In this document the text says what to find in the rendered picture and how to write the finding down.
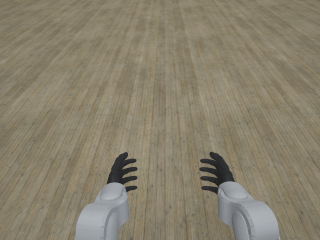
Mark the robot left hand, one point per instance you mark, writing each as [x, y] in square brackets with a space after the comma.
[117, 171]

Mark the left robot forearm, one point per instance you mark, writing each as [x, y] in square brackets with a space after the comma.
[102, 219]

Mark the right robot forearm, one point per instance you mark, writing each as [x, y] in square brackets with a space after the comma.
[249, 219]

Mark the robot right hand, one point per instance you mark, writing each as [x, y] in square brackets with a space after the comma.
[222, 172]

